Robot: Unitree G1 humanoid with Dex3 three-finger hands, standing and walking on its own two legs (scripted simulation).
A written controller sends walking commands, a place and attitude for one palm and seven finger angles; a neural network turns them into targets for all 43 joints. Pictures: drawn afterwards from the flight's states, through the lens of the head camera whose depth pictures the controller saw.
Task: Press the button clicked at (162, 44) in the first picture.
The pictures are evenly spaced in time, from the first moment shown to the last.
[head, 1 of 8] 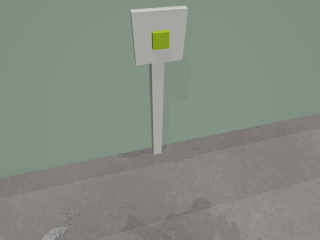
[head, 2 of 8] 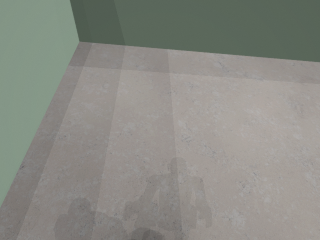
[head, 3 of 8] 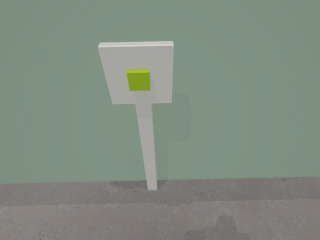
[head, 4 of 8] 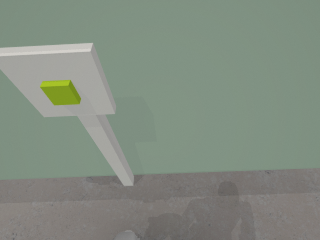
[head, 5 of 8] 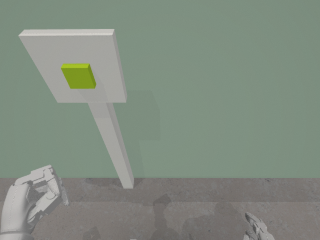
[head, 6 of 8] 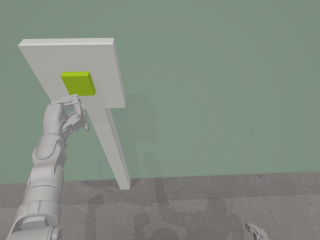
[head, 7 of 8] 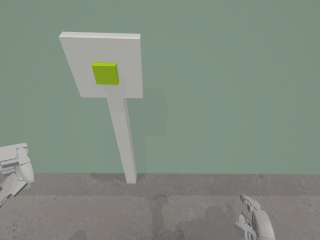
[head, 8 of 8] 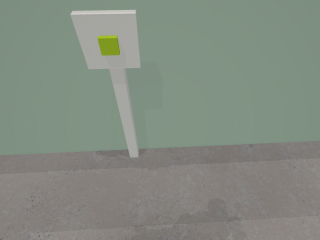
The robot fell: no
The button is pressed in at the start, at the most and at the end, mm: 0 13 0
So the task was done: yes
